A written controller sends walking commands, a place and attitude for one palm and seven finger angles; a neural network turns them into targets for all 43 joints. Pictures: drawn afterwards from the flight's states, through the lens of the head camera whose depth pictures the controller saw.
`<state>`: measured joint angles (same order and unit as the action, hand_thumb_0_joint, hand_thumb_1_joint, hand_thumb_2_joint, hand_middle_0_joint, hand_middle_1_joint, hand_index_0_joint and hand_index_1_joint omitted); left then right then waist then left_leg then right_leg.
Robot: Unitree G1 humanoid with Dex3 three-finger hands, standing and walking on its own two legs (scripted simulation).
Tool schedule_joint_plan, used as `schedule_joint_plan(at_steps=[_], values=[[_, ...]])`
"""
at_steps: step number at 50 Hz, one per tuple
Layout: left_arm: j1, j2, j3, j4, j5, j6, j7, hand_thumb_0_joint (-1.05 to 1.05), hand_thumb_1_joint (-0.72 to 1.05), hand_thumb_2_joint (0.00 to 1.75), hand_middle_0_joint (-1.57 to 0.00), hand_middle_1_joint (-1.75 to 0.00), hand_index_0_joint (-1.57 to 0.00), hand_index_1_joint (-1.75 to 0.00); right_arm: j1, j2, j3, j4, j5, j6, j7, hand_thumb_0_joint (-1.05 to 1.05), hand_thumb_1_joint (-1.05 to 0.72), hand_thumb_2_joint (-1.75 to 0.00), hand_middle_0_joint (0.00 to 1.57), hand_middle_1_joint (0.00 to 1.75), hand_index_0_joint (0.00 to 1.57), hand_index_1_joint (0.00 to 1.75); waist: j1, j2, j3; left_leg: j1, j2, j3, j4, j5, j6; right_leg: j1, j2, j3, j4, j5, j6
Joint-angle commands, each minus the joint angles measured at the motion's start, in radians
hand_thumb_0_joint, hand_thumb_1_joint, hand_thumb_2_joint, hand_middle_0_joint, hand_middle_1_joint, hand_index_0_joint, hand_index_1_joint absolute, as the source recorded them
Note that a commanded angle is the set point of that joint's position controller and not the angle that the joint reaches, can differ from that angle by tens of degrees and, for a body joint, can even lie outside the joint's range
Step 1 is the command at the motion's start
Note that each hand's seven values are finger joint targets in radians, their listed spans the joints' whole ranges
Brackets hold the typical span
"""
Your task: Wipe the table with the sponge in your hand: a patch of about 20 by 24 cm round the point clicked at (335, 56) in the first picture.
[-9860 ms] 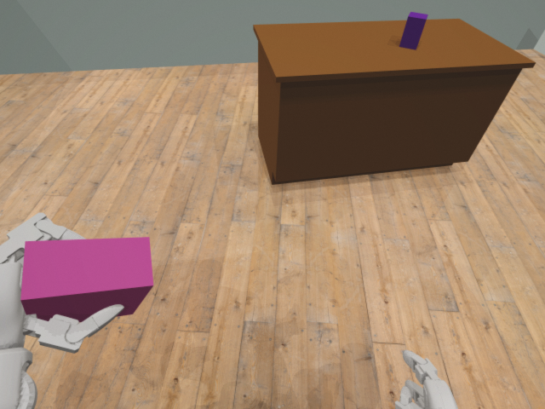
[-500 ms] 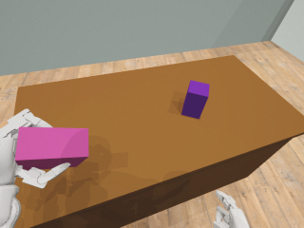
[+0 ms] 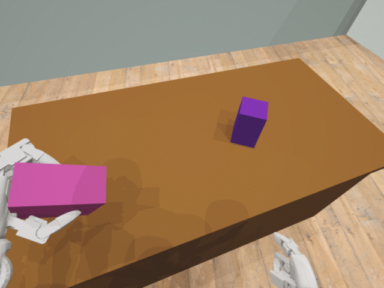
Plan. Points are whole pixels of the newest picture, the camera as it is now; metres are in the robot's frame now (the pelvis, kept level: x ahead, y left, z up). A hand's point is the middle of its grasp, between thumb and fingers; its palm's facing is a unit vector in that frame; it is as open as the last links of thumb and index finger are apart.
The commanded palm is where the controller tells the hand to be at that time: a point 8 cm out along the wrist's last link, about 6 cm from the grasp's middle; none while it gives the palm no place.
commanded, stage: come to a stop and stand still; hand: left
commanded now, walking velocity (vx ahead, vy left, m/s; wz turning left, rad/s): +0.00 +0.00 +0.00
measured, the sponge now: (71, 193) +0.23 +0.22 +0.13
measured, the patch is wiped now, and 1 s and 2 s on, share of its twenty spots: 0.00 0.00 0.00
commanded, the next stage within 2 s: look again from close up in 0.34 s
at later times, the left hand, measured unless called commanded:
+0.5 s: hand (60, 205) +0.20 +0.21 +0.15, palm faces +0.32 -0.87 -0.39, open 9.6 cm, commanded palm +0.14 +0.26 +0.17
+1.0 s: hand (55, 198) +0.21 +0.22 +0.16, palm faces +0.33 -0.86 -0.40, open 9.6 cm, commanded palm +0.15 +0.26 +0.17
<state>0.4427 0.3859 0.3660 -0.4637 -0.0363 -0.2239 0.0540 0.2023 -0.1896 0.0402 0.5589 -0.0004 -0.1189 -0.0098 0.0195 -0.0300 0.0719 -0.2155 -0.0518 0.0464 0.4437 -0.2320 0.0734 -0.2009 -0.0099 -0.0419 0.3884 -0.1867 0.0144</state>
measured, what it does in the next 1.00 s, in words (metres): stands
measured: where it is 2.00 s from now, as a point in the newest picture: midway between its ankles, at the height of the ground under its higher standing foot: outside the picture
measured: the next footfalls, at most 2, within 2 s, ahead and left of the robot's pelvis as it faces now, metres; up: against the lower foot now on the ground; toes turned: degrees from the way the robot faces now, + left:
none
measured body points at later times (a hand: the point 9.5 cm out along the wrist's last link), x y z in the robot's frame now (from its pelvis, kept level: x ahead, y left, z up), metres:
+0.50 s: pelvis -0.02 -0.02 +0.00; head +0.00 -0.01 +0.45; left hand +0.18 +0.26 +0.17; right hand +0.16 -0.25 -0.07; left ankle +0.00 +0.06 -0.74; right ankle +0.01 -0.13 -0.74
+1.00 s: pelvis -0.01 -0.02 +0.00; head +0.00 +0.00 +0.45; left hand +0.18 +0.26 +0.18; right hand +0.16 -0.24 -0.07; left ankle +0.00 +0.06 -0.74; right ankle +0.01 -0.13 -0.74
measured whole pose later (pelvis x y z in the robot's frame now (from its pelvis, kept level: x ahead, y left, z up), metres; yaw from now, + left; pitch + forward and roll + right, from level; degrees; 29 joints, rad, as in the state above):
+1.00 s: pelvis -0.01 -0.02 +0.00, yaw -1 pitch +0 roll -1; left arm 0.45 0.38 0.35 -0.46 -0.04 -0.22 0.07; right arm 0.22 -0.19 0.03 0.58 0.00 -0.13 -0.04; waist 0.02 -0.03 0.02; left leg -0.21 -0.03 0.05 0.41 -0.20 0.05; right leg -0.21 0.01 -0.04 0.38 -0.17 -0.01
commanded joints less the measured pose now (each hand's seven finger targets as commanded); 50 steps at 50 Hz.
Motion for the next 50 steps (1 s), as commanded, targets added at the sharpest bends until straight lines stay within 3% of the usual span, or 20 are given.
schedule_joint_plan(at_steps=[1,2,3,7,8,12,13,17,18,22,23,27,31,33,41,42,43,47,48,50], values=[[-0.063,0.163,0.1,-0.29,-0.019,-0.082,0.032,0.0,0.1,1.3,-1.2,-1.6,-1.2,-1.6,-0.067,-0.138,-0.062,-0.171,0.007,-0.056,-0.022,0.0,-0.9,-0.9,0.2,0.3,0.2,0.3,0.002,0.118,-0.229,0.052,0.14,-0.137,-0.064,0.297,-0.118,0.106,-0.056,0.062,-0.001,0.237,-0.062],[-0.069,0.199,0.137,-0.318,-0.012,-0.082,0.039,0.0,0.1,1.3,-1.2,-1.6,-1.2,-1.6,-0.092,-0.139,-0.058,-0.168,0.012,-0.058,-0.022,0.0,-0.9,-0.9,0.2,0.3,0.2,0.3,0.003,0.146,-0.232,0.052,0.136,-0.131,-0.071,0.281,-0.114,0.104,-0.05,0.069,0.006,0.232,-0.057],[-0.048,0.158,0.106,-0.275,-0.021,-0.084,0.035,0.0,0.1,1.3,-1.2,-1.6,-1.2,-1.6,-0.078,-0.129,-0.053,-0.165,0.007,-0.054,-0.024,0.0,-0.9,-0.9,0.2,0.3,0.2,0.3,0.003,0.122,-0.222,0.041,0.14,-0.13,-0.071,0.248,-0.103,0.099,-0.059,0.063,-0.011,0.215,-0.055],[-0.042,0.176,0.134,-0.227,-0.02,-0.074,0.043,0.0,0.1,1.3,-1.2,-1.6,-1.2,-1.6,-0.082,-0.138,-0.061,-0.156,0.014,-0.055,-0.031,0.0,-0.9,-0.9,0.2,0.3,0.2,0.3,-0.002,0.103,-0.186,0.03,0.132,-0.131,-0.082,0.136,-0.084,0.054,-0.062,0.1,-0.042,0.156,-0.056],[-0.048,0.14,0.102,-0.2,-0.024,-0.076,0.038,0.0,0.1,1.3,-1.2,-1.6,-1.2,-1.6,-0.073,-0.133,-0.058,-0.152,0.009,-0.051,-0.034,0.0,-0.9,-0.9,0.2,0.3,0.2,0.3,-0.003,0.099,-0.181,0.022,0.135,-0.132,-0.085,0.119,-0.078,0.052,-0.065,0.093,-0.05,0.144,-0.056],[-0.06,0.149,0.103,-0.17,-0.021,-0.064,0.039,0.0,0.1,1.3,-1.2,-1.6,-1.2,-1.6,-0.085,-0.14,-0.062,-0.15,0.017,-0.052,-0.037,0.0,-0.9,-0.9,0.2,0.3,0.2,0.3,-0.005,0.066,-0.161,0.02,0.131,-0.134,-0.09,0.082,-0.064,0.023,-0.063,0.112,-0.075,0.108,-0.052],[-0.063,0.119,0.072,-0.149,-0.024,-0.066,0.034,0.0,0.1,1.3,-1.2,-1.6,-1.2,-1.6,-0.079,-0.137,-0.059,-0.149,0.014,-0.05,-0.039,0.0,-0.9,-0.9,0.2,0.3,0.2,0.3,-0.005,0.058,-0.161,0.021,0.133,-0.131,-0.089,0.068,-0.059,0.016,-0.067,0.108,-0.084,0.088,-0.051],[-0.093,0.151,0.082,-0.194,-0.014,-0.062,0.039,0.0,0.1,1.3,-1.2,-1.6,-1.2,-1.6,-0.093,-0.142,-0.061,-0.149,0.019,-0.056,-0.038,0.0,-0.9,-0.9,0.2,0.3,0.2,0.3,-0.005,0.07,-0.155,0.022,0.129,-0.135,-0.095,0.035,-0.052,0.0,-0.062,0.121,-0.096,0.048,-0.05],[-0.089,0.13,0.064,-0.185,-0.016,-0.063,0.038,0.0,0.1,1.3,-1.2,-1.6,-1.2,-1.6,-0.087,-0.137,-0.059,-0.152,0.015,-0.057,-0.04,0.0,-0.9,-0.9,0.2,0.3,0.2,0.3,-0.004,0.06,-0.166,0.02,0.131,-0.134,-0.095,0.03,-0.05,0.011,-0.066,0.117,-0.095,0.038,-0.05],[-0.103,0.183,0.104,-0.239,-0.01,-0.067,0.047,0.0,0.1,1.3,-1.2,-1.6,-1.2,-1.6,-0.093,-0.144,-0.061,-0.15,0.016,-0.063,-0.04,0.0,-0.9,-0.9,0.2,0.3,0.2,0.3,-0.003,0.105,-0.16,0.008,0.13,-0.142,-0.103,0.007,-0.051,0.003,-0.062,0.121,-0.093,0.012,-0.052],[-0.094,0.153,0.083,-0.224,-0.012,-0.07,0.047,0.0,0.1,1.3,-1.2,-1.6,-1.2,-1.6,-0.086,-0.136,-0.058,-0.149,0.014,-0.063,-0.042,0.0,-0.9,-0.9,0.2,0.3,0.2,0.3,-0.004,0.105,-0.165,0.0,0.134,-0.145,-0.107,0.002,-0.051,0.015,-0.065,0.113,-0.086,0.007,-0.052],[-0.069,0.182,0.115,-0.225,-0.012,-0.066,0.049,0.0,0.1,1.3,-1.2,-1.6,-1.2,-1.6,-0.081,-0.142,-0.062,-0.145,0.016,-0.065,-0.041,0.0,-0.9,-0.9,0.2,0.3,0.2,0.3,-0.005,0.1,-0.165,-0.002,0.129,-0.143,-0.098,0.016,-0.051,0.013,-0.062,0.119,-0.09,0.026,-0.053],[-0.046,0.151,0.096,-0.181,-0.02,-0.06,0.044,0.0,0.1,1.3,-1.2,-1.6,-1.2,-1.6,-0.068,-0.141,-0.064,-0.144,0.014,-0.064,-0.042,0.0,-0.9,-0.9,0.2,0.3,0.2,0.3,-0.004,0.058,-0.176,0.007,0.137,-0.144,-0.098,0.045,-0.054,0.02,-0.066,0.114,-0.083,0.055,-0.051],[-0.041,0.135,0.082,-0.166,-0.02,-0.058,0.042,0.0,0.1,1.3,-1.2,-1.6,-1.2,-1.6,-0.074,-0.137,-0.061,-0.14,0.016,-0.063,-0.042,0.0,-0.9,-0.9,0.2,0.3,0.2,0.3,-0.008,0.076,-0.167,0.006,0.137,-0.14,-0.101,0.044,-0.052,0.014,-0.066,0.11,-0.086,0.051,-0.049],[-0.078,0.148,0.077,-0.206,-0.012,-0.054,0.046,0.0,0.1,1.3,-1.2,-1.6,-1.2,-1.6,-0.074,-0.143,-0.064,-0.14,0.015,-0.064,-0.044,0.0,-0.9,-0.9,0.2,0.3,0.2,0.3,-0.005,0.073,-0.173,0.008,0.141,-0.149,-0.108,0.058,-0.055,0.027,-0.064,0.108,-0.071,0.069,-0.05],[-0.092,0.179,0.099,-0.241,-0.009,-0.059,0.048,0.0,0.1,1.3,-1.2,-1.6,-1.2,-1.6,-0.087,-0.143,-0.063,-0.138,0.017,-0.065,-0.042,0.0,-0.9,-0.9,0.2,0.3,0.2,0.3,-0.006,0.103,-0.171,0.009,0.139,-0.147,-0.11,0.061,-0.054,0.024,-0.057,0.108,-0.068,0.076,-0.049],[-0.083,0.147,0.079,-0.216,-0.013,-0.059,0.046,0.0,0.1,1.3,-1.2,-1.6,-1.2,-1.6,-0.077,-0.136,-0.06,-0.136,0.014,-0.065,-0.044,0.0,-0.9,-0.9,0.2,0.3,0.2,0.3,-0.007,0.093,-0.169,0.01,0.146,-0.157,-0.124,0.066,-0.063,0.025,-0.054,0.095,-0.058,0.068,-0.052],[-0.099,0.188,0.117,-0.25,-0.013,-0.066,0.048,0.0,0.1,1.3,-1.2,-1.6,-1.2,-1.6,-0.079,-0.134,-0.064,-0.137,0.011,-0.065,-0.044,0.0,-0.9,-0.9,0.2,0.3,0.2,0.3,-0.004,0.122,-0.181,0.044,0.177,-0.166,-0.155,0.119,-0.089,0.021,-0.026,0.068,-0.02,0.086,-0.042],[-0.099,0.154,0.093,-0.226,-0.018,-0.065,0.045,0.0,0.1,1.3,-1.2,-1.6,-1.2,-1.6,-0.074,-0.128,-0.063,-0.141,0.009,-0.063,-0.045,0.0,-0.9,-0.9,0.2,0.3,0.2,0.3,-0.005,0.122,-0.176,0.046,0.19,-0.17,-0.162,0.122,-0.095,0.017,-0.027,0.062,-0.019,0.075,-0.04],[-0.104,0.153,0.094,-0.206,-0.019,-0.06,0.044,0.0,0.1,1.3,-1.2,-1.6,-1.2,-1.6,-0.067,-0.13,-0.067,-0.144,0.007,-0.058,-0.043,0.0,-0.9,-0.9,0.2,0.3,0.2,0.3,-0.005,0.117,-0.169,0.046,0.204,-0.171,-0.164,0.125,-0.097,0.014,-0.025,0.062,-0.02,0.074,-0.038]])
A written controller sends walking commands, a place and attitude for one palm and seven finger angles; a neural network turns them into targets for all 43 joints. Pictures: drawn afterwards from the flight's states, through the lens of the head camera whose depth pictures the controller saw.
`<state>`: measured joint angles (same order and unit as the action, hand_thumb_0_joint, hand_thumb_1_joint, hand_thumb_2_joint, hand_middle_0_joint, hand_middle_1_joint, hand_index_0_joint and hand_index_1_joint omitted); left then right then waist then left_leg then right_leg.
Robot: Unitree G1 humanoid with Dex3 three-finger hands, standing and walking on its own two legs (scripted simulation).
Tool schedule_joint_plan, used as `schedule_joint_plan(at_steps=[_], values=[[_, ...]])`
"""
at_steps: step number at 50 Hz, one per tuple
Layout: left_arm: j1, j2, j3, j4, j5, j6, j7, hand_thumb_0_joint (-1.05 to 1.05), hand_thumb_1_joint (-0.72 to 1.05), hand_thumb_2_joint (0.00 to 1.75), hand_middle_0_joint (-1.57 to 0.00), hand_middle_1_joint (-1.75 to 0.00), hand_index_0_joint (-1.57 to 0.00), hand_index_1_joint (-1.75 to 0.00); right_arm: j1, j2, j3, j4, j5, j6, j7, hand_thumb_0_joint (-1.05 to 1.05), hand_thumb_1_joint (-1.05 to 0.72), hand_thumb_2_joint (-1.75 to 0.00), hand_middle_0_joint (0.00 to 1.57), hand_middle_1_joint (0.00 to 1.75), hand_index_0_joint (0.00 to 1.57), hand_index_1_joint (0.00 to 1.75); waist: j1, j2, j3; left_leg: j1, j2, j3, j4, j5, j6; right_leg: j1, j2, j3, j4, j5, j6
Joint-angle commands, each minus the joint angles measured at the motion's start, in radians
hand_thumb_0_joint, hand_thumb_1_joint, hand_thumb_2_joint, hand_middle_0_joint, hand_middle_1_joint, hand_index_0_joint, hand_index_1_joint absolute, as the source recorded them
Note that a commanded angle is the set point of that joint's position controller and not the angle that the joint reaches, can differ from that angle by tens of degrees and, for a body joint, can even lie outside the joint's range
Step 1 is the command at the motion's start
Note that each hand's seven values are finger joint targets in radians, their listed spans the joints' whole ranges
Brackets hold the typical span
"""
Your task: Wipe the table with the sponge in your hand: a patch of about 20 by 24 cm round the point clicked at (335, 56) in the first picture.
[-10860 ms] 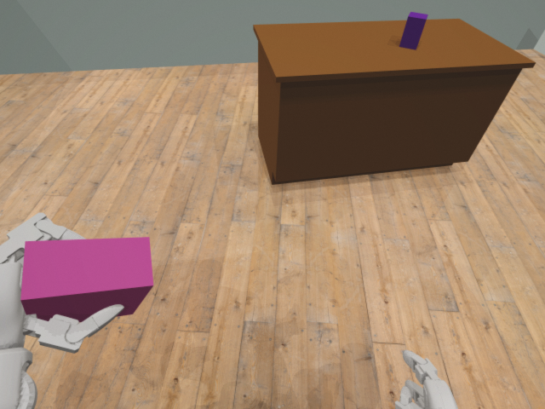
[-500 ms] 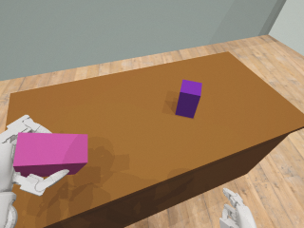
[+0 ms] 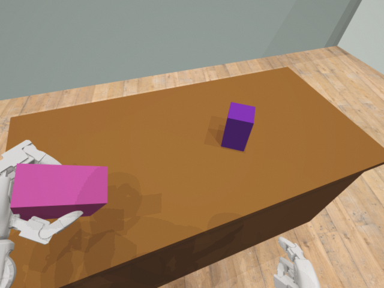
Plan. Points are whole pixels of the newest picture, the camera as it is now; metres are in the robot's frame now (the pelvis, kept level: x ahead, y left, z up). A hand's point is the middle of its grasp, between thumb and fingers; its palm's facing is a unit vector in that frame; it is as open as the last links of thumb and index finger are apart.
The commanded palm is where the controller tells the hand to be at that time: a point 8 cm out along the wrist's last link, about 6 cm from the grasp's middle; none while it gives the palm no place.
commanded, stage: shuffle to correct the standing spot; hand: left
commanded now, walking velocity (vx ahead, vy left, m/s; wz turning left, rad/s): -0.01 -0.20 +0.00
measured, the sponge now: (72, 194) +0.22 +0.21 +0.14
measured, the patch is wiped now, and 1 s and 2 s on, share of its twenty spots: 0.00 0.00 0.00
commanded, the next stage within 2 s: come to a stop and stand still in 0.46 s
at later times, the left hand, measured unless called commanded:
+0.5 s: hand (86, 197) +0.21 +0.18 +0.16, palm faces +0.31 -0.85 -0.42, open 9.6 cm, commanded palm +0.16 +0.22 +0.17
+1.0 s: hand (80, 195) +0.22 +0.19 +0.16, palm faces +0.35 -0.83 -0.42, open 9.6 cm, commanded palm +0.17 +0.23 +0.17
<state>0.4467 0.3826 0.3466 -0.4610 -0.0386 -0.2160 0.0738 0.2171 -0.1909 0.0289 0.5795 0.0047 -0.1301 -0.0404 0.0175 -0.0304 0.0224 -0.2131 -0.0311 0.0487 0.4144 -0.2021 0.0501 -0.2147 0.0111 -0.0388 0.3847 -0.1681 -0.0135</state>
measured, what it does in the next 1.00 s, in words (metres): shifts its weight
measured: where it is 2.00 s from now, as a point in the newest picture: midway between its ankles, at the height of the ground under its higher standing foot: outside the picture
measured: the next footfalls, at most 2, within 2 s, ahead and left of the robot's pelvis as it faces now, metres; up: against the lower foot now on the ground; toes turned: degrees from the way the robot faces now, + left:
none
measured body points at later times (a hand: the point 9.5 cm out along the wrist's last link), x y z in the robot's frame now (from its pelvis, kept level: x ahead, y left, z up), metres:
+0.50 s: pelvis -0.01 -0.06 +0.00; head +0.01 -0.05 +0.44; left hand +0.19 +0.23 +0.19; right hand +0.17 -0.29 -0.08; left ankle +0.01 +0.08 -0.74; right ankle +0.02 -0.11 -0.74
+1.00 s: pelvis +0.01 -0.05 +0.00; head +0.01 -0.06 +0.45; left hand +0.19 +0.24 +0.18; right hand +0.19 -0.29 -0.08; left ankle +0.01 +0.08 -0.74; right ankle +0.02 -0.11 -0.74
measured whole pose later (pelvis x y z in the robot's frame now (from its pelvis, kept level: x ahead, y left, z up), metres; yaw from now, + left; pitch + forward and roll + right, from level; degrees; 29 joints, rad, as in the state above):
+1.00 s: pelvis +0.01 -0.05 +0.00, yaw +0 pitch +0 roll -1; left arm 0.50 0.38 0.34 -0.44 -0.07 -0.14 0.10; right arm 0.20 -0.24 0.00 0.59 0.03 -0.06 -0.04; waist 0.01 0.04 -0.01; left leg -0.23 0.03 -0.02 0.46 -0.23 -0.01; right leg -0.20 0.09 -0.07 0.35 -0.17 -0.07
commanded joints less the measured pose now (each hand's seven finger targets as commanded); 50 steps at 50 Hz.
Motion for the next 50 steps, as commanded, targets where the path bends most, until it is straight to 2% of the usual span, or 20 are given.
schedule_joint_plan(at_steps=[1,2,9,12,13,17,23,26,27,28,30,31,32,33,36,37,41,42,46,50], values=[[-0.111,0.149,0.108,-0.205,-0.017,-0.067,0.022,0.0,0.1,1.3,-1.2,-1.6,-1.2,-1.6,-0.076,-0.13,-0.06,-0.165,0.002,-0.045,-0.01,0.0,-0.9,-0.9,0.2,0.3,0.2,0.3,-0.004,0.126,-0.118,0.048,0.188,-0.173,-0.133,0.112,-0.08,0.022,-0.045,0.057,-0.013,0.063,-0.014],[-0.103,0.164,0.12,-0.214,-0.016,-0.066,0.017,0.0,0.1,1.3,-1.2,-1.6,-1.2,-1.6,-0.089,-0.128,-0.058,-0.166,0.005,-0.046,-0.006,0.0,-0.9,-0.9,0.2,0.3,0.2,0.3,-0.003,0.134,-0.116,0.063,0.185,-0.162,-0.13,0.142,-0.081,0.013,-0.036,0.05,-0.013,0.072,-0.01],[-0.084,0.152,0.106,-0.239,-0.028,-0.057,0.004,0.0,0.1,1.3,-1.2,-1.6,-1.2,-1.6,-0.079,-0.131,-0.072,-0.189,0.003,-0.034,0.005,0.0,-0.9,-0.9,0.2,0.3,0.2,0.3,-0.006,0.131,-0.152,0.062,0.191,-0.15,-0.068,0.236,-0.082,0.04,-0.045,0.046,-0.014,0.136,-0.026],[-0.05,0.19,0.146,-0.274,-0.035,-0.053,0.003,0.0,0.1,1.3,-1.2,-1.6,-1.2,-1.6,-0.086,-0.13,-0.073,-0.192,0.007,-0.031,0.006,0.0,-0.9,-0.9,0.2,0.3,0.2,0.3,-0.007,0.131,-0.158,0.05,0.184,-0.138,-0.044,0.223,-0.065,0.043,-0.048,0.054,-0.021,0.156,-0.027],[-0.05,0.164,0.128,-0.263,-0.041,-0.05,0.001,0.0,0.1,1.3,-1.2,-1.6,-1.2,-1.6,-0.086,-0.127,-0.073,-0.196,0.005,-0.03,0.004,0.0,-0.9,-0.9,0.2,0.3,0.2,0.3,-0.009,0.128,-0.158,0.04,0.186,-0.138,-0.038,0.198,-0.06,0.045,-0.057,0.065,-0.021,0.152,-0.029],[-0.035,0.199,0.163,-0.284,-0.05,-0.045,0.004,0.0,0.1,1.3,-1.2,-1.6,-1.2,-1.6,-0.085,-0.13,-0.077,-0.193,0.009,-0.028,-0.002,0.0,-0.9,-0.9,0.2,0.3,0.2,0.3,-0.01,0.116,-0.161,0.03,0.174,-0.127,-0.017,0.137,-0.044,0.026,-0.06,0.088,-0.029,0.157,-0.032],[-0.04,0.166,0.133,-0.235,-0.061,-0.024,0.004,0.0,0.1,1.3,-1.2,-1.6,-1.2,-1.6,-0.09,-0.134,-0.082,-0.184,0.013,-0.026,-0.011,0.0,-0.9,-0.9,0.2,0.3,0.2,0.3,-0.016,0.087,-0.139,0.005,0.154,-0.097,0.014,-0.03,-0.033,-0.038,-0.082,0.132,-0.069,0.036,-0.026],[-0.05,0.17,0.133,-0.216,-0.06,-0.007,0.01,0.0,0.1,1.3,-1.2,-1.6,-1.2,-1.6,-0.082,-0.139,-0.085,-0.181,0.016,-0.019,-0.01,0.0,-0.9,-0.9,0.2,0.3,0.2,0.3,-0.016,0.017,-0.119,0.005,0.124,-0.077,0.07,-0.106,-0.029,-0.106,-0.111,0.179,-0.139,-0.106,-0.015],[-0.043,0.188,0.146,-0.231,-0.06,-0.002,0.014,0.0,0.1,1.3,-1.2,-1.6,-1.2,-1.6,-0.09,-0.137,-0.082,-0.177,0.02,-0.016,-0.008,0.0,-0.9,-0.9,0.2,0.3,0.2,0.3,-0.017,0.007,-0.113,0.019,0.118,-0.069,0.087,-0.106,-0.026,-0.135,-0.11,0.185,-0.161,-0.137,-0.014],[-0.052,0.165,0.123,-0.22,-0.061,0.005,0.014,0.0,0.1,1.3,-1.2,-1.6,-1.2,-1.6,-0.089,-0.135,-0.082,-0.178,0.02,-0.015,-0.009,0.0,-0.9,-0.9,0.2,0.3,0.2,0.3,-0.022,-0.007,-0.109,0.019,0.11,-0.062,0.108,-0.118,-0.025,-0.149,-0.125,0.195,-0.173,-0.175,-0.011],[-0.047,0.164,0.125,-0.219,-0.058,0.011,0.027,0.0,0.1,1.3,-1.2,-1.6,-1.2,-1.6,-0.089,-0.135,-0.076,-0.176,0.027,-0.013,-0.008,0.0,-0.9,-0.9,0.2,0.3,0.2,0.3,-0.02,0.005,-0.128,0.022,0.09,-0.06,0.148,-0.103,-0.022,-0.146,-0.153,0.229,-0.207,-0.223,0.004],[-0.035,0.177,0.138,-0.221,-0.056,0.012,0.035,0.0,0.1,1.3,-1.2,-1.6,-1.2,-1.6,-0.092,-0.131,-0.07,-0.173,0.029,-0.012,-0.008,0.0,-0.9,-0.9,0.2,0.3,0.2,0.3,-0.016,-0.002,-0.139,0.013,0.086,-0.064,0.154,-0.088,-0.019,-0.119,-0.165,0.245,-0.219,-0.221,0.015],[-0.027,0.196,0.152,-0.239,-0.053,0.012,0.044,0.0,0.1,1.3,-1.2,-1.6,-1.2,-1.6,-0.107,-0.133,-0.064,-0.164,0.03,-0.01,-0.007,0.0,-0.9,-0.9,0.2,0.3,0.2,0.3,-0.016,0.04,-0.142,0.007,0.084,-0.069,0.138,-0.067,-0.016,-0.097,-0.164,0.243,-0.217,-0.191,0.023],[-0.024,0.173,0.132,-0.23,-0.052,0.012,0.048,0.0,0.1,1.3,-1.2,-1.6,-1.2,-1.6,-0.109,-0.131,-0.059,-0.164,0.029,-0.01,-0.009,0.0,-0.9,-0.9,0.2,0.3,0.2,0.3,-0.016,0.04,-0.146,-0.007,0.083,-0.075,0.124,-0.049,-0.013,-0.061,-0.165,0.236,-0.206,-0.155,0.036],[-0.011,0.18,0.132,-0.237,-0.044,0.008,0.056,0.0,0.1,1.3,-1.2,-1.6,-1.2,-1.6,-0.115,-0.136,-0.054,-0.157,0.028,-0.01,-0.012,0.0,-0.9,-0.9,0.2,0.3,0.2,0.3,-0.004,0.036,-0.158,-0.034,0.083,-0.091,0.095,0.013,-0.009,0.033,-0.165,0.229,-0.192,-0.018,0.075],[-0.023,0.206,0.146,-0.257,-0.04,0.003,0.058,0.0,0.1,1.3,-1.2,-1.6,-1.2,-1.6,-0.127,-0.144,-0.055,-0.154,0.029,-0.007,-0.007,0.0,-0.9,-0.9,0.2,0.3,0.2,0.3,-0.005,0.067,-0.147,-0.025,0.083,-0.091,0.089,0.031,-0.008,0.023,-0.166,0.223,-0.187,0.012,0.079],[0.008,0.178,0.129,-0.205,-0.038,0.006,0.058,0.0,0.1,1.3,-1.2,-1.6,-1.2,-1.6,-0.114,-0.139,-0.053,-0.155,0.027,0.001,-0.011,0.0,-0.9,-0.9,0.2,0.3,0.2,0.3,-0.001,0.032,-0.145,-0.028,0.089,-0.098,0.064,0.084,-0.008,0.085,-0.161,0.198,-0.161,0.156,0.094],[-0.004,0.198,0.139,-0.215,-0.036,0.003,0.056,0.0,0.1,1.3,-1.2,-1.6,-1.2,-1.6,-0.121,-0.146,-0.057,-0.148,0.027,0.006,-0.006,0.0,-0.9,-0.9,0.2,0.3,0.2,0.3,-0.003,0.033,-0.148,-0.007,0.093,-0.094,0.063,0.103,-0.008,0.073,-0.16,0.185,-0.145,0.185,0.087],[0.007,0.162,0.118,-0.161,-0.039,0.013,0.051,0.0,0.1,1.3,-1.2,-1.6,-1.2,-1.6,-0.113,-0.144,-0.06,-0.155,0.03,0.017,-0.009,0.0,-0.9,-0.9,0.2,0.3,0.2,0.3,-0.003,-0.014,-0.168,0.018,0.105,-0.102,0.043,0.135,-0.007,0.095,-0.147,0.158,-0.116,0.241,0.085],[-0.027,0.152,0.095,-0.167,-0.035,0.017,0.047,0.0,0.1,1.3,-1.2,-1.6,-1.2,-1.6,-0.117,-0.144,-0.061,-0.157,0.03,0.019,-0.009,0.0,-0.9,-0.9,0.2,0.3,0.2,0.3,-0.007,-0.006,-0.144,0.041,0.107,-0.115,0.03,0.124,-0.009,0.044,-0.14,0.155,-0.119,0.151,0.055]])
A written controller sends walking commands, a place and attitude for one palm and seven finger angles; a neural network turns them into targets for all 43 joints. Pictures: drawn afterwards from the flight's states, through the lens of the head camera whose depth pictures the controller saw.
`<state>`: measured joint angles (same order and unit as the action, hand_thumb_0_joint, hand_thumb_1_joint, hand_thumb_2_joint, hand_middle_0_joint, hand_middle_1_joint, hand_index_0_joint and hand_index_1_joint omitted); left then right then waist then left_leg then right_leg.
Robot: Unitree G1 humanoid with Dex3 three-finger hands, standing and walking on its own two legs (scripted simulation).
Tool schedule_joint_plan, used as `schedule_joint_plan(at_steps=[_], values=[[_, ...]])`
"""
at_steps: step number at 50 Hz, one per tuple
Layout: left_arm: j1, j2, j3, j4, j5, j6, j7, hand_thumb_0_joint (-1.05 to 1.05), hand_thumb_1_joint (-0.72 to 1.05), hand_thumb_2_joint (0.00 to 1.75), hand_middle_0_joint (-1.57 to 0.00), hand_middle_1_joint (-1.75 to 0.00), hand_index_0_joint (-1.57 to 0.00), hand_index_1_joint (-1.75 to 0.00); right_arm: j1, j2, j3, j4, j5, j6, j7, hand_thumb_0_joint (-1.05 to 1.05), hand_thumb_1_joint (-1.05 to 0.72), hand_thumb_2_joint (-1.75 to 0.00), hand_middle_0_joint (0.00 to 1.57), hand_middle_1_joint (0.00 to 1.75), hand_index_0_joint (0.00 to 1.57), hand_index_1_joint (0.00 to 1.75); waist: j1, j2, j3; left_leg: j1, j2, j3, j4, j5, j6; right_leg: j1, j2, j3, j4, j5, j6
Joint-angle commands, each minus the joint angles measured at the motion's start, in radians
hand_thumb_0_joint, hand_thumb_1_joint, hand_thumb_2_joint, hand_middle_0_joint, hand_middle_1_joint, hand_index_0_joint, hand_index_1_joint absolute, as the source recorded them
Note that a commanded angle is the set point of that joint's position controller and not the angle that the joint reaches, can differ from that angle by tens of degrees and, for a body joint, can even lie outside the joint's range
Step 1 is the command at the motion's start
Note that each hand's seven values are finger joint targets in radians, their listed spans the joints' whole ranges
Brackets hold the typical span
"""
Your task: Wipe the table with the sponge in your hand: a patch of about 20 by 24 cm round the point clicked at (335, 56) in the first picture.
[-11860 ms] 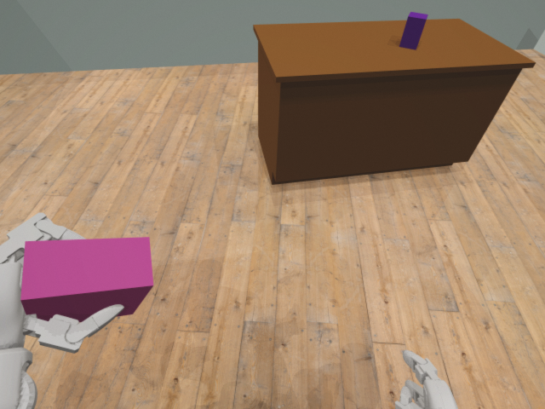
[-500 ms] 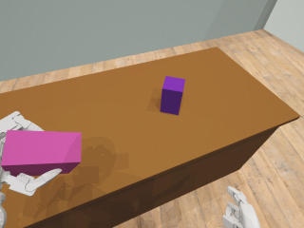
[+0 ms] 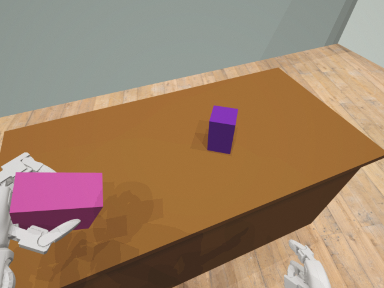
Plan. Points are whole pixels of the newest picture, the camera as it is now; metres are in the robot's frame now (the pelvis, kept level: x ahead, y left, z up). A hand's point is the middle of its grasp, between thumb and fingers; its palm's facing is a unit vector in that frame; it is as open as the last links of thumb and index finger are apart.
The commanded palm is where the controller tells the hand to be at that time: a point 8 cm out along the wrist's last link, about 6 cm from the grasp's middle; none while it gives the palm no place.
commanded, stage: come to a stop and stand still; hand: left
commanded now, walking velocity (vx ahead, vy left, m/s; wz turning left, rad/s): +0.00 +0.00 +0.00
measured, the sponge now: (70, 204) +0.22 +0.22 +0.14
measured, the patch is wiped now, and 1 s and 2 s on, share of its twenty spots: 0.00 0.00 0.00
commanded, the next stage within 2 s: look again from close up in 0.62 s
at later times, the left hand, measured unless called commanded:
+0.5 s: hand (2, 200) +0.21 +0.31 +0.15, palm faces +0.33 -0.85 -0.42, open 9.6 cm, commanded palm +0.16 +0.35 +0.17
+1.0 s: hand (43, 196) +0.22 +0.26 +0.15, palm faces +0.20 -0.90 -0.40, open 9.6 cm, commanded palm +0.16 +0.32 +0.17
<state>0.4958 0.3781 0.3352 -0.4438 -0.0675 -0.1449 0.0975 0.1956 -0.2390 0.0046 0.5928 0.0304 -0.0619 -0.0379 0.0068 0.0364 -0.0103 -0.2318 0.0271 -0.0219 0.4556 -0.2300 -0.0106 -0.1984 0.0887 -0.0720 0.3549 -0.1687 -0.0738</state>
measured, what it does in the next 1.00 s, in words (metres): stands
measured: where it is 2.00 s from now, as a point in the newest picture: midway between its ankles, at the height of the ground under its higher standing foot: outside the picture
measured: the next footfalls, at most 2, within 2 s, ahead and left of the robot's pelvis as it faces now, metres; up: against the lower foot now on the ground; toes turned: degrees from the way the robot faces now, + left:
none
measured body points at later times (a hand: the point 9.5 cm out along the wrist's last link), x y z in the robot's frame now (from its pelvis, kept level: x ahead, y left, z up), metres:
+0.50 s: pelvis +0.00 +0.07 +0.00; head +0.01 +0.08 +0.45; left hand +0.19 +0.36 +0.18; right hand +0.16 -0.14 -0.08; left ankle +0.01 +0.13 -0.74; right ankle +0.01 -0.06 -0.74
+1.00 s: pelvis +0.00 +0.05 +0.00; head +0.03 +0.06 +0.45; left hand +0.21 +0.31 +0.17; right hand +0.16 -0.19 -0.08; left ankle +0.01 +0.13 -0.74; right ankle +0.01 -0.06 -0.74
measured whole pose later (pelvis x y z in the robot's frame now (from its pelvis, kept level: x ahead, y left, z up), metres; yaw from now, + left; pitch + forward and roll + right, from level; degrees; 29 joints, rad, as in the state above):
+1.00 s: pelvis +0.00 +0.05 +0.00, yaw -2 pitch +0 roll -1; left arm 0.46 0.35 0.31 -0.46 -0.05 -0.26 0.01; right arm 0.20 -0.23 0.00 0.58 0.03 -0.14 0.03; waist -0.01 -0.01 0.06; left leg -0.24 -0.03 0.04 0.47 -0.24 0.05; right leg -0.24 0.03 -0.02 0.43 -0.19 -0.01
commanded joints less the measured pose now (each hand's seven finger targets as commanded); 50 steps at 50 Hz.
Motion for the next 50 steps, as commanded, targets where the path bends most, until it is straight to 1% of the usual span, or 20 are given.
schedule_joint_plan(at_steps=[1,7,12,16,24,32,33,35,36,37,38,39,41,42,43,45,46,47,49,50], values=[[-0.086,0.156,0.104,-0.191,-0.005,-0.054,0.023,0.0,0.1,1.3,-1.2,-1.6,-1.2,-1.6,-0.094,-0.095,-0.035,-0.171,0.003,-0.05,-0.012,0.0,-0.9,-0.9,0.2,0.3,0.2,0.3,0.004,-0.076,-0.11,0.057,0.051,-0.051,-0.022,0.149,0.053,0.031,-0.216,0.187,-0.089,0.135,0.11],[-0.155,0.186,0.103,-0.288,0.005,-0.074,0.024,0.0,0.1,1.3,-1.2,-1.6,-1.2,-1.6,-0.107,-0.09,-0.028,-0.171,-0.005,-0.066,-0.015,0.0,-0.9,-0.9,0.2,0.3,0.2,0.3,-0.001,0.045,-0.085,0.058,0.067,-0.099,-0.103,0.141,0.049,0.022,-0.185,0.17,-0.056,0.082,0.049],[-0.123,0.186,0.118,-0.283,0.013,-0.092,0.021,0.0,0.1,1.3,-1.2,-1.6,-1.2,-1.6,-0.088,-0.085,-0.026,-0.176,-0.012,-0.076,-0.011,0.0,-0.9,-0.9,0.2,0.3,0.2,0.3,-0.001,0.089,-0.088,0.022,0.085,-0.13,-0.16,0.132,0.031,0.069,-0.162,0.137,-0.012,0.088,0.036],[-0.104,0.156,0.106,-0.237,0.019,-0.099,0.014,0.0,0.1,1.3,-1.2,-1.6,-1.2,-1.6,-0.068,-0.081,-0.024,-0.184,-0.017,-0.078,-0.01,0.0,-0.9,-0.9,0.2,0.3,0.2,0.3,0.003,0.083,-0.07,-0.018,0.108,-0.155,-0.216,0.052,0.001,0.084,-0.148,0.103,0.009,0.04,0.041],[-0.111,0.145,0.098,-0.244,0.026,-0.12,0.001,0.0,0.1,1.3,-1.2,-1.6,-1.2,-1.6,-0.054,-0.083,-0.028,-0.185,-0.022,-0.097,-0.008,0.0,-0.9,-0.9,0.2,0.3,0.2,0.3,0.004,0.073,-0.076,0.017,0.111,-0.155,-0.235,0.112,-0.056,0.078,-0.134,0.075,0.045,0.05,0.041],[-0.096,0.184,0.142,-0.278,0.02,-0.126,0.007,0.0,0.1,1.3,-1.2,-1.6,-1.2,-1.6,-0.062,-0.089,-0.034,-0.179,-0.019,-0.105,-0.004,0.0,-0.9,-0.9,0.2,0.3,0.2,0.3,0.005,0.07,-0.114,0.047,0.084,-0.127,-0.169,0.254,-0.066,0.102,-0.142,0.072,0.042,0.106,0.028],[-0.087,0.15,0.117,-0.264,0.014,-0.128,0.004,0.0,0.1,1.3,-1.2,-1.6,-1.2,-1.6,-0.055,-0.083,-0.035,-0.18,-0.017,-0.106,-0.004,0.0,-0.9,-0.9,0.2,0.3,0.2,0.3,0.004,0.067,-0.115,0.057,0.083,-0.124,-0.157,0.261,-0.07,0.093,-0.146,0.068,0.039,0.1,0.023],[-0.065,0.154,0.124,-0.245,0.011,-0.123,0.004,0.0,0.1,1.3,-1.2,-1.6,-1.2,-1.6,-0.048,-0.09,-0.041,-0.179,-0.016,-0.102,-0.004,0.0,-0.9,-0.9,0.2,0.3,0.2,0.3,0.004,0.059,-0.115,0.058,0.081,-0.121,-0.143,0.261,-0.065,0.086,-0.15,0.077,0.03,0.111,0.02],[-1.163,0.956,0.694,-0.463,0.195,-0.219,0.008,0.0,0.1,1.3,-1.2,-1.6,-1.2,-1.6,0.075,-0.133,-0.02,-0.149,-0.085,-0.15,0.001,0.0,-0.9,-0.9,0.2,0.3,0.2,0.3,0.011,-0.091,0.045,-0.169,0.083,-0.038,0.0,0.214,0.049,0.011,-0.158,0.093,0.027,0.039,0.05],[-0.876,0.528,0.43,-0.013,0.102,-0.173,-0.01,0.0,0.1,1.3,-1.2,-1.6,-1.2,-1.6,-0.054,-0.054,-0.023,-0.078,-0.021,-0.122,0.002,0.0,-0.9,-0.9,0.2,0.3,0.2,0.3,-0.004,-0.004,0.016,-0.031,0.101,-0.084,-0.005,0.168,0.016,-0.14,-0.238,0.069,0.013,-0.081,0.006],[-0.609,0.409,0.347,-0.054,0.059,-0.177,-0.017,0.0,0.1,1.3,-1.2,-1.6,-1.2,-1.6,-0.027,-0.064,-0.037,-0.101,-0.033,-0.104,0.016,0.0,-0.9,-0.9,0.2,0.3,0.2,0.3,0.008,-0.07,-0.033,0.028,0.062,-0.099,-0.065,0.188,-0.005,-0.046,-0.18,0.092,0.023,-0.02,0.005],[-0.47,0.281,0.251,0.092,0.035,-0.17,-0.039,0.0,0.1,1.3,-1.2,-1.6,-1.2,-1.6,-0.025,-0.094,-0.048,-0.134,-0.032,-0.121,0.022,0.0,-0.9,-0.9,0.2,0.3,0.2,0.3,0.016,-0.028,-0.092,0.063,0.041,-0.059,-0.052,0.157,-0.002,-0.008,-0.172,0.142,0.027,0.027,0.005],[-0.233,0.186,0.153,-0.009,0.004,-0.176,-0.062,0.0,0.1,1.3,-1.2,-1.6,-1.2,-1.6,-0.01,-0.1,-0.056,-0.142,-0.01,-0.124,0.048,0.0,-0.9,-0.9,0.2,0.3,0.2,0.3,0.032,0.051,-0.167,0.076,0.031,-0.047,-0.037,0.137,0.026,0.041,-0.192,0.174,0.027,0.079,0.037],[-0.123,0.082,0.088,-0.046,-0.012,-0.176,-0.073,0.0,0.1,1.3,-1.2,-1.6,-1.2,-1.6,-0.041,-0.082,-0.054,-0.146,0.003,-0.127,0.07,0.0,-0.9,-0.9,0.2,0.3,0.2,0.3,0.036,0.079,-0.201,0.111,0.036,-0.036,-0.048,0.168,0.033,0.049,-0.176,0.16,0.041,0.115,0.048],[-0.101,0.064,0.031,-0.149,-0.011,-0.177,-0.082,0.0,0.1,1.3,-1.2,-1.6,-1.2,-1.6,-0.03,-0.084,-0.05,-0.163,0.008,-0.122,0.081,0.0,-0.9,-0.9,0.2,0.3,0.2,0.3,0.033,0.071,-0.177,0.071,0.043,-0.041,-0.057,0.149,0.037,0.069,-0.179,0.143,0.034,0.116,0.058],[-0.073,0.107,0.044,-0.219,-0.006,-0.171,-0.073,0.0,0.1,1.3,-1.2,-1.6,-1.2,-1.6,-0.056,-0.088,-0.044,-0.173,0.005,-0.126,0.084,0.0,-0.9,-0.9,0.2,0.3,0.2,0.3,0.033,0.007,-0.114,-0.002,0.043,-0.041,-0.078,0.076,0.041,0.082,-0.176,0.142,0.013,0.077,0.06],[-0.079,0.141,0.07,-0.231,-0.002,-0.171,-0.062,0.0,0.1,1.3,-1.2,-1.6,-1.2,-1.6,-0.067,-0.09,-0.041,-0.177,0.004,-0.128,0.076,0.0,-0.9,-0.9,0.2,0.3,0.2,0.3,0.032,-0.047,-0.092,-0.016,0.038,-0.042,-0.074,0.037,0.04,0.066,-0.178,0.15,-0.005,0.035,0.059],[-0.069,0.216,0.162,-0.225,0.004,-0.166,-0.039,0.0,0.1,1.3,-1.2,-1.6,-1.2,-1.6,-0.093,-0.085,-0.04,-0.166,0.01,-0.124,0.068,0.0,-0.9,-0.9,0.2,0.3,0.2,0.3,0.034,-0.064,-0.088,0.0,0.044,-0.035,-0.077,0.037,0.04,0.053,-0.167,0.149,-0.005,0.032,0.056],[-0.125,0.268,0.231,-0.238,-0.002,-0.174,-0.028,0.0,0.1,1.3,-1.2,-1.6,-1.2,-1.6,-0.091,-0.085,-0.037,-0.183,-0.001,-0.121,0.04,0.0,-0.9,-0.9,0.2,0.3,0.2,0.3,0.026,-0.154,-0.079,-0.025,0.03,-0.055,-0.055,0.046,0.033,0.05,-0.183,0.152,-0.015,0.027,0.045],[-0.145,0.282,0.259,-0.243,-0.008,-0.181,-0.025,0.0,0.1,1.3,-1.2,-1.6,-1.2,-1.6,-0.092,-0.084,-0.033,-0.184,-0.004,-0.122,0.029,0.0,-0.9,-0.9,0.2,0.3,0.2,0.3,0.022,-0.138,-0.083,-0.015,0.027,-0.063,-0.049,0.059,0.031,0.041,-0.189,0.162,-0.013,0.029,0.039]])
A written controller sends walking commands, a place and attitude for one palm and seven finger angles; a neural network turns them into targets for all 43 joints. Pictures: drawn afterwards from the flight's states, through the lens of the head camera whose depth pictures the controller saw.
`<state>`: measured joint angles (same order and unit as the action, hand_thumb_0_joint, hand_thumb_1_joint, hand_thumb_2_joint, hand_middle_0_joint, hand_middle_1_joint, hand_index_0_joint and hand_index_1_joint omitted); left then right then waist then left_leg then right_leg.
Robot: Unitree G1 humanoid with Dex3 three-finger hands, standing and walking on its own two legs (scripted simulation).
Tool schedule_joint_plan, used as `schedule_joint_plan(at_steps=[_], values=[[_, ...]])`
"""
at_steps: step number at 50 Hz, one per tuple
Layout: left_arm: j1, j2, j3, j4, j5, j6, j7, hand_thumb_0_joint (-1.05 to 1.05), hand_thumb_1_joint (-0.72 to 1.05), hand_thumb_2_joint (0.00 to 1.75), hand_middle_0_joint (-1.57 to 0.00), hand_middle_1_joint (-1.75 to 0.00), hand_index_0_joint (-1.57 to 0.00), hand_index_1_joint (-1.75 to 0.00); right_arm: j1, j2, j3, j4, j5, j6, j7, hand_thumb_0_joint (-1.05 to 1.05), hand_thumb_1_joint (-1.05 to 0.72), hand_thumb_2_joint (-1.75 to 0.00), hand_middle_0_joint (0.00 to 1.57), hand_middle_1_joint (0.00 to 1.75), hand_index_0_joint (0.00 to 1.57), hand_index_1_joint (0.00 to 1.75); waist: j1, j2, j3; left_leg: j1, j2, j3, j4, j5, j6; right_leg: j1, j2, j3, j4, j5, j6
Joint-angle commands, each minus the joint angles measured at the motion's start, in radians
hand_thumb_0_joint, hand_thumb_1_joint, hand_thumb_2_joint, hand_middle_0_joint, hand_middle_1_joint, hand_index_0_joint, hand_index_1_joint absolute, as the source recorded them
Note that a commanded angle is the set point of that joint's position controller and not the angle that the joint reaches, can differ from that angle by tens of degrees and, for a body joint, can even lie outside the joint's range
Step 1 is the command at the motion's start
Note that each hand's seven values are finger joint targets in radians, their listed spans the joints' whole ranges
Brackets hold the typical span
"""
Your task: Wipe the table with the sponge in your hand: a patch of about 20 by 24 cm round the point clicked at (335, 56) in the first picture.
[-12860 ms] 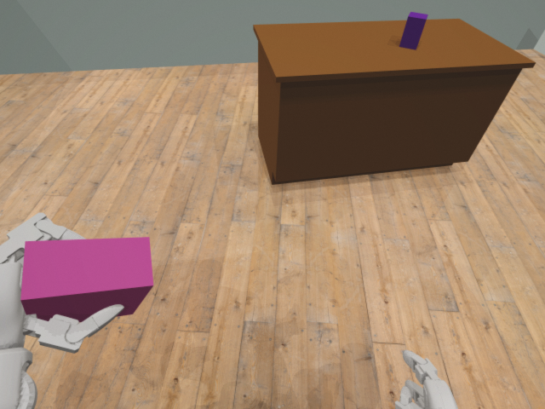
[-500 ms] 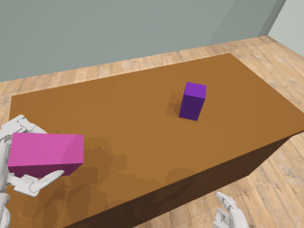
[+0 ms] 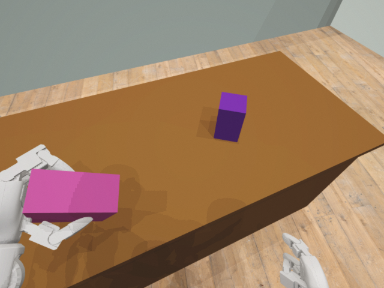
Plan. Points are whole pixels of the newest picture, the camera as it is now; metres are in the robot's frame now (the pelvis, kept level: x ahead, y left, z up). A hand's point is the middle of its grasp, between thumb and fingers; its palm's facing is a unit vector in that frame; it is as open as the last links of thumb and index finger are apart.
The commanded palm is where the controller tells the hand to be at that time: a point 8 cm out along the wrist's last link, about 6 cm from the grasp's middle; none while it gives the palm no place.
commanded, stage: look again from close up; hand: left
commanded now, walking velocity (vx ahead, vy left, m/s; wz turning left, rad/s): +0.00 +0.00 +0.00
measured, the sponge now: (85, 200) +0.23 +0.19 +0.13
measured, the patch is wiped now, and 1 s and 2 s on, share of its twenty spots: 0.00 0.00 0.00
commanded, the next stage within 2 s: come to a stop and stand still in 0.02 s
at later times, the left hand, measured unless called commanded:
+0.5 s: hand (0, 177) +0.24 +0.30 +0.17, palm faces +0.44 -0.81 -0.40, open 9.6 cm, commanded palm +0.15 +0.30 +0.18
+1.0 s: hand (11, 200) +0.21 +0.27 +0.16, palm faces +0.37 -0.86 -0.35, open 9.6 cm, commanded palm +0.15 +0.31 +0.18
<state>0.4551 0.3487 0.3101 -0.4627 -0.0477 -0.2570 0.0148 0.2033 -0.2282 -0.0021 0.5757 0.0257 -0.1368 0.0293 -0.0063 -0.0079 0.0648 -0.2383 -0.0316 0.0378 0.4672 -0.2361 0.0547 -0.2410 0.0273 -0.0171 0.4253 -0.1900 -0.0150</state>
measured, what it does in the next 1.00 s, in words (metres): stands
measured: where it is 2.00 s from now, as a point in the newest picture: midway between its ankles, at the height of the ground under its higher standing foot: outside the picture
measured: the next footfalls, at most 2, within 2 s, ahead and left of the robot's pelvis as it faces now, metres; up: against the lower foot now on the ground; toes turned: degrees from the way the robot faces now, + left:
none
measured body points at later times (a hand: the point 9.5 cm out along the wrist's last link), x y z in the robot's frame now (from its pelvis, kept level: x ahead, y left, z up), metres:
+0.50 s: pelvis +0.00 +0.01 +0.00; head +0.03 +0.04 +0.45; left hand +0.21 +0.34 +0.19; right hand +0.20 -0.19 -0.06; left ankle +0.01 +0.08 -0.74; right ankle +0.02 -0.11 -0.74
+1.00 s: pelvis -0.01 +0.03 +0.00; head +0.02 +0.06 +0.45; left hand +0.18 +0.32 +0.18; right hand +0.18 -0.18 -0.07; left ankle +0.01 +0.08 -0.74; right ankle +0.02 -0.11 -0.74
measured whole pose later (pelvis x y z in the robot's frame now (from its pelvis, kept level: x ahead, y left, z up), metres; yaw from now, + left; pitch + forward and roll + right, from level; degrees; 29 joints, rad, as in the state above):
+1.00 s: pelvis -0.01 +0.03 +0.00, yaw +2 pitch -1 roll -1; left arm 0.39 0.36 0.33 -0.44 -0.03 -0.30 0.07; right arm 0.20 -0.18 0.04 0.59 0.00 -0.16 0.01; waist 0.03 -0.04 0.06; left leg -0.23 -0.08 0.02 0.45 -0.22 0.08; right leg -0.21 -0.02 -0.03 0.41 -0.18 0.02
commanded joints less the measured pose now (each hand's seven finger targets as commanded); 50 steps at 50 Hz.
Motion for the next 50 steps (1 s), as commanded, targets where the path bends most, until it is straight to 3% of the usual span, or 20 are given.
schedule_joint_plan(at_steps=[1,2,3,5,6,9,13,17,18,19,20,22,26,29,32,36,43,47,48,50], values=[[-0.121,0.316,0.289,-0.233,-0.034,-0.073,0.061,0.0,0.1,1.3,-1.2,-1.6,-1.2,-1.6,-0.099,-0.087,-0.022,-0.171,0.002,-0.047,-0.048,0.0,-0.9,-0.9,0.2,0.3,0.2,0.3,0.033,-0.053,-0.155,-0.003,0.085,-0.127,-0.058,0.068,-0.033,0.075,-0.129,0.12,-0.085,0.056,-0.021],[-0.174,0.383,0.334,-0.302,-0.03,-0.078,0.07,0.0,0.1,1.3,-1.2,-1.6,-1.2,-1.6,-0.116,-0.097,-0.021,-0.169,0.005,-0.044,-0.051,0.0,-0.9,-0.9,0.2,0.3,0.2,0.3,0.027,0.015,-0.165,0.017,0.09,-0.132,-0.053,0.08,-0.03,0.064,-0.122,0.128,-0.069,0.07,-0.022],[-0.168,0.307,0.269,-0.278,-0.04,-0.081,0.065,0.0,0.1,1.3,-1.2,-1.6,-1.2,-1.6,-0.101,-0.083,-0.016,-0.168,0.005,-0.042,-0.058,0.0,-0.9,-0.9,0.2,0.3,0.2,0.3,0.024,0.089,-0.176,0.003,0.097,-0.139,-0.065,0.088,-0.028,0.092,-0.127,0.114,-0.054,0.091,-0.025],[-0.175,0.318,0.264,-0.31,-0.04,-0.085,0.066,0.0,0.1,1.3,-1.2,-1.6,-1.2,-1.6,-0.088,-0.084,-0.015,-0.17,0.002,-0.055,-0.061,0.0,-0.9,-0.9,0.2,0.3,0.2,0.3,0.034,0.198,-0.206,0.012,0.096,-0.131,-0.059,0.124,-0.028,0.133,-0.121,0.12,-0.035,0.156,-0.022],[-0.175,0.311,0.256,-0.318,-0.038,-0.087,0.065,0.0,0.1,1.3,-1.2,-1.6,-1.2,-1.6,-0.081,-0.087,-0.014,-0.164,-0.001,-0.063,-0.058,0.0,-0.9,-0.9,0.2,0.3,0.2,0.3,0.038,0.201,-0.219,0.021,0.093,-0.126,-0.044,0.157,-0.028,0.145,-0.122,0.119,-0.036,0.191,-0.02],[-0.135,0.248,0.198,-0.325,-0.033,-0.088,0.061,0.0,0.1,1.3,-1.2,-1.6,-1.2,-1.6,-0.069,-0.095,-0.015,-0.151,-0.006,-0.079,-0.047,0.0,-0.9,-0.9,0.2,0.3,0.2,0.3,0.036,0.147,-0.247,0.073,0.097,-0.124,-0.024,0.232,-0.032,0.147,-0.122,0.104,-0.034,0.255,-0.017],[-0.044,0.138,0.121,-0.157,-0.028,-0.046,0.054,0.0,0.1,1.3,-1.2,-1.6,-1.2,-1.6,-0.062,-0.097,-0.022,-0.127,-0.002,-0.065,-0.038,0.0,-0.9,-0.9,0.2,0.3,0.2,0.3,0.034,-0.02,-0.204,0.083,0.112,-0.12,-0.045,0.228,-0.035,0.102,-0.117,0.086,-0.06,0.245,-0.005],[-0.108,0.209,0.18,-0.107,-0.018,-0.03,0.059,0.0,0.1,1.3,-1.2,-1.6,-1.2,-1.6,-0.116,-0.101,-0.021,-0.132,0.002,-0.042,-0.05,0.0,-0.9,-0.9,0.2,0.3,0.2,0.3,0.033,-0.034,-0.137,0.061,0.122,-0.128,-0.097,0.16,-0.037,0.047,-0.101,0.087,-0.083,0.158,0.001],[-1.068,0.905,0.634,-0.358,0.137,-0.123,0.061,0.0,0.1,1.3,-1.2,-1.6,-1.2,-1.6,0.016,-0.17,-0.03,-0.103,-0.067,-0.092,-0.048,0.0,-0.9,-0.9,0.2,0.3,0.2,0.3,0.04,0.011,-0.026,-0.088,0.094,-0.044,-0.021,0.219,-0.023,-0.001,-0.074,0.081,-0.104,0.109,0.063],[-0.474,0.307,0.299,0.207,0.031,-0.076,0.023,0.0,0.1,1.3,-1.2,-1.6,-1.2,-1.6,-0.055,-0.024,0.005,-0.102,-0.015,-0.08,-0.059,0.0,-0.9,-0.9,0.2,0.3,0.2,0.3,0.033,0.024,-0.241,0.054,0.07,-0.1,-0.069,0.279,-0.02,0.032,-0.125,0.081,-0.043,0.099,-0.03],[-0.26,0.282,0.265,0.074,0.008,-0.077,0.037,0.0,0.1,1.3,-1.2,-1.6,-1.2,-1.6,-0.036,-0.089,-0.038,-0.137,-0.025,-0.084,-0.059,0.0,-0.9,-0.9,0.2,0.3,0.2,0.3,0.067,0.08,-0.195,0.053,0.089,-0.113,-0.047,0.263,-0.043,0.092,-0.112,0.177,-0.077,0.201,-0.037],[-0.18,0.136,0.125,-0.034,-0.023,-0.071,0.034,0.0,0.1,1.3,-1.2,-1.6,-1.2,-1.6,-0.066,-0.088,-0.036,-0.147,0.001,-0.088,-0.032,0.0,-0.9,-0.9,0.2,0.3,0.2,0.3,0.037,0.198,-0.267,0.097,0.099,-0.106,-0.068,0.289,-0.04,0.129,-0.108,0.114,-0.005,0.184,-0.028],[-0.105,0.174,0.102,-0.259,-0.012,-0.086,0.056,0.0,0.1,1.3,-1.2,-1.6,-1.2,-1.6,-0.069,-0.102,-0.033,-0.171,-0.016,-0.096,-0.014,0.0,-0.9,-0.9,0.2,0.3,0.2,0.3,0.049,0.046,-0.235,-0.003,0.122,-0.158,-0.1,0.236,-0.033,0.176,-0.088,0.071,0.006,0.129,-0.008],[-0.101,0.24,0.188,-0.25,-0.014,-0.09,0.076,0.0,0.1,1.3,-1.2,-1.6,-1.2,-1.6,-0.081,-0.1,-0.027,-0.172,-0.013,-0.095,-0.029,0.0,-0.9,-0.9,0.2,0.3,0.2,0.3,0.045,0.033,-0.184,-0.064,0.133,-0.181,-0.145,0.159,-0.047,0.172,-0.077,0.033,0.028,0.08,-0.001],[-0.157,0.296,0.266,-0.194,-0.018,-0.093,0.087,0.0,0.1,1.3,-1.2,-1.6,-1.2,-1.6,-0.093,-0.102,-0.024,-0.164,-0.007,-0.083,-0.05,0.0,-0.9,-0.9,0.2,0.3,0.2,0.3,0.039,0.081,-0.13,-0.107,0.145,-0.193,-0.187,0.049,-0.054,0.152,-0.072,0.028,0.042,0.026,0.005],[-0.235,0.232,0.194,-0.138,-0.013,-0.109,0.076,0.0,0.1,1.3,-1.2,-1.6,-1.2,-1.6,-0.06,-0.093,-0.024,-0.156,-0.007,-0.083,-0.062,0.0,-0.9,-0.9,0.2,0.3,0.2,0.3,0.037,0.154,-0.105,-0.135,0.159,-0.213,-0.223,-0.082,-0.056,0.154,-0.083,0.025,0.041,-0.013,0.002],[-0.191,0.131,0.079,-0.182,0.005,-0.111,0.076,0.0,0.1,1.3,-1.2,-1.6,-1.2,-1.6,-0.065,-0.1,-0.022,-0.137,-0.013,-0.098,-0.035,0.0,-0.9,-0.9,0.2,0.3,0.2,0.3,0.039,0.08,-0.166,-0.027,0.132,-0.187,-0.178,0.08,-0.084,0.146,-0.071,0.02,-0.005,0.05,0.0],[-0.144,0.216,0.179,-0.186,0.008,-0.097,0.091,0.0,0.1,1.3,-1.2,-1.6,-1.2,-1.6,-0.08,-0.104,-0.028,-0.137,-0.013,-0.081,-0.039,0.0,-0.9,-0.9,0.2,0.3,0.2,0.3,0.038,0.056,-0.168,-0.029,0.122,-0.174,-0.155,0.117,-0.09,0.163,-0.074,0.038,-0.022,0.091,-0.002],[-0.132,0.182,0.158,-0.15,0.0,-0.097,0.085,0.0,0.1,1.3,-1.2,-1.6,-1.2,-1.6,-0.072,-0.095,-0.023,-0.139,-0.018,-0.069,-0.042,0.0,-0.9,-0.9,0.2,0.3,0.2,0.3,0.037,0.032,-0.167,-0.034,0.118,-0.171,-0.146,0.116,-0.085,0.158,-0.083,0.033,-0.036,0.096,-0.004],[-0.143,0.206,0.181,-0.173,-0.005,-0.097,0.083,0.0,0.1,1.3,-1.2,-1.6,-1.2,-1.6,-0.072,-0.098,-0.028,-0.146,-0.016,-0.065,-0.049,0.0,-0.9,-0.9,0.2,0.3,0.2,0.3,0.033,0.065,-0.164,-0.014,0.116,-0.168,-0.141,0.139,-0.09,0.145,-0.086,0.046,-0.038,0.108,-0.007]])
